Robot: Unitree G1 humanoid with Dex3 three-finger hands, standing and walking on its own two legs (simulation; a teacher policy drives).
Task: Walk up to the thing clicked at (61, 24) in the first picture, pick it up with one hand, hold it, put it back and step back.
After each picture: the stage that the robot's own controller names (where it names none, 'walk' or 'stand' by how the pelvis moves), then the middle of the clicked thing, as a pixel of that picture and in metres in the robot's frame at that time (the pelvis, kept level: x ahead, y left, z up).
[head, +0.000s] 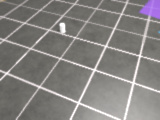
stand; (62, 28) +1.73 +0.27 -0.72
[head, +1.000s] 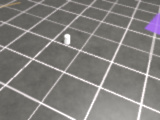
walk; (67, 39) +1.60 +0.15 -0.71
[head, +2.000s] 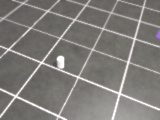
walk; (60, 62) +1.00 +0.16 -0.71
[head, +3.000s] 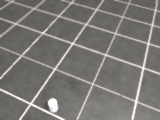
walk; (53, 105) +0.57 +0.21 -0.71
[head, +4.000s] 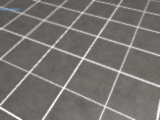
stand; out of the picture +0.38 +0.20 -0.71
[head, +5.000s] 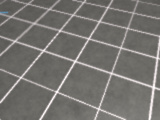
walk; out of the picture +0.35 +0.21 -0.72
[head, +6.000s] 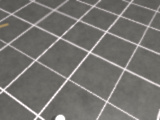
stand; out of the picture +0.42 +0.18 -0.71
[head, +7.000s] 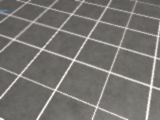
stand; out of the picture +0.37 +0.21 -0.72
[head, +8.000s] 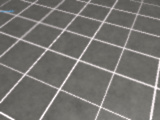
stand; out of the picture +0.39 +0.20 -0.73
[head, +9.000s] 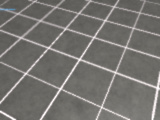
stand; out of the picture +0.38 +0.20 -0.73
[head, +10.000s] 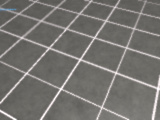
stand; out of the picture +0.38 +0.20 -0.73
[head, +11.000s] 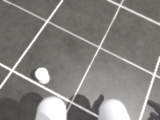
go down; (42, 76) +0.44 +0.21 -0.46
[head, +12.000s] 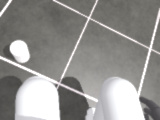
go down; (20, 52) +0.46 +0.26 -0.30
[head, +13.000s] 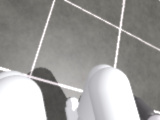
close in; out of the picture +0.44 +0.29 -0.24
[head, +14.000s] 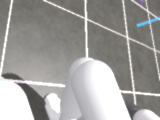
close; out of the picture +0.44 +0.31 -0.22
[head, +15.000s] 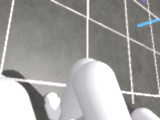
lift; out of the picture +0.42 +0.31 -0.23
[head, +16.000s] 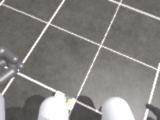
close; (64, 100) +0.33 +0.11 -0.48
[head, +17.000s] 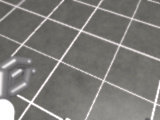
stand; out of the picture +0.31 +0.08 -0.62
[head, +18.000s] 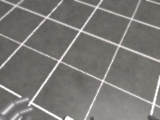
stand; out of the picture +0.31 +0.07 -0.63
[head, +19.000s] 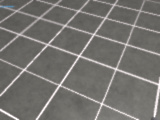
stand; out of the picture +0.30 +0.06 -0.68
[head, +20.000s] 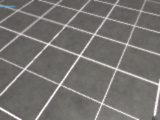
stand; out of the picture +0.31 +0.06 -0.68
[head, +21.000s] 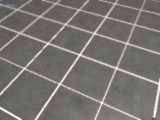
stand; out of the picture +0.31 +0.06 -0.68
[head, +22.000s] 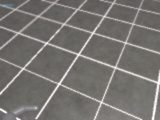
hold; out of the picture +0.31 +0.05 -0.68
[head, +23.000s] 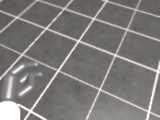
hold; out of the picture +0.33 +0.07 -0.69
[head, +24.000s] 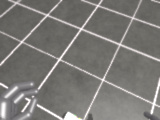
close; out of the picture +0.34 +0.06 -0.62
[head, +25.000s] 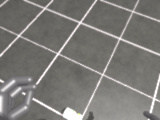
close; (72, 116) +0.34 +0.06 -0.60
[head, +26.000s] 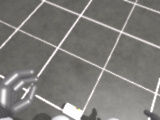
close; (72, 111) +0.34 +0.07 -0.58
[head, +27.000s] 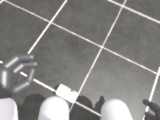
close; (67, 93) +0.36 +0.09 -0.48
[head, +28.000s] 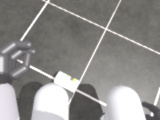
hold; (67, 82) +0.37 +0.10 -0.38
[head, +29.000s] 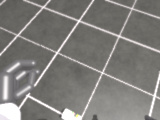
close; (71, 117) +0.33 +0.08 -0.59
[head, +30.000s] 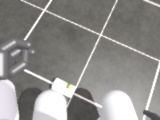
hold; (63, 87) +0.36 +0.10 -0.43
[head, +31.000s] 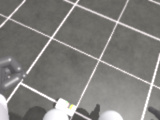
crouch; (66, 107) +0.33 +0.08 -0.55
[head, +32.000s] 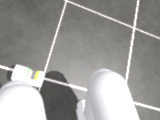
hold; (28, 76) +0.35 +0.13 -0.29
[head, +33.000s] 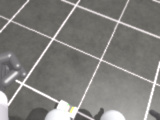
lower; (67, 109) +0.33 +0.09 -0.54
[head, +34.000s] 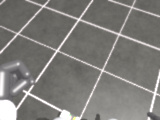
hold; (69, 118) +0.33 +0.09 -0.57
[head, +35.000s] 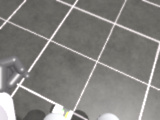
lower; (62, 112) +0.31 +0.10 -0.57
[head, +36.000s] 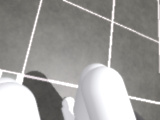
lower; (3, 81) +0.34 +0.16 -0.26
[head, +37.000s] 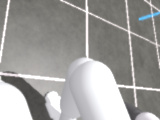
lower; out of the picture +0.33 +0.17 -0.25
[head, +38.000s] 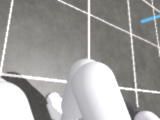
lower; out of the picture +0.32 +0.18 -0.25
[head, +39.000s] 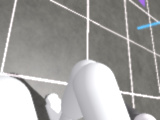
stand; out of the picture +0.32 +0.18 -0.25
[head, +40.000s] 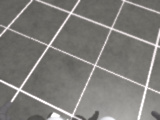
stand; out of the picture +0.28 +0.12 -0.58
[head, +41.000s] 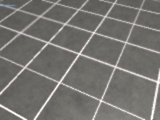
stand; out of the picture +0.25 +0.11 -0.69
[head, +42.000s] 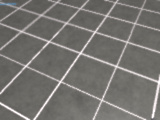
stand; out of the picture +0.24 +0.11 -0.69
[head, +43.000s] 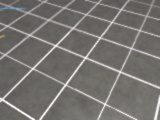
stand; out of the picture +0.25 +0.11 -0.73
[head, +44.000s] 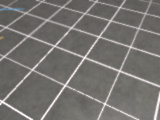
stand; out of the picture +0.23 +0.12 -0.75
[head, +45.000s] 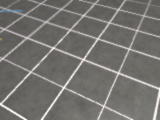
stand; out of the picture +0.21 +0.12 -0.75
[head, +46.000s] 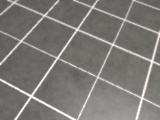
walk; out of the picture +0.25 +0.09 -0.73
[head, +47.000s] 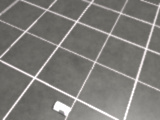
walk; (62, 108) +0.44 +0.14 -0.73
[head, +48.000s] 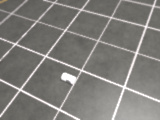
walk; (68, 78) +0.73 +0.22 -0.72
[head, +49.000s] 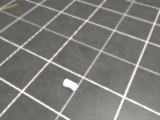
stand; (70, 85) +0.77 +0.13 -0.74
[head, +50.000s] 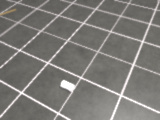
stand; (67, 86) +0.80 +0.16 -0.75
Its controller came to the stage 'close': yes
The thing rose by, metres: 0.03
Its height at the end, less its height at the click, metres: -0.02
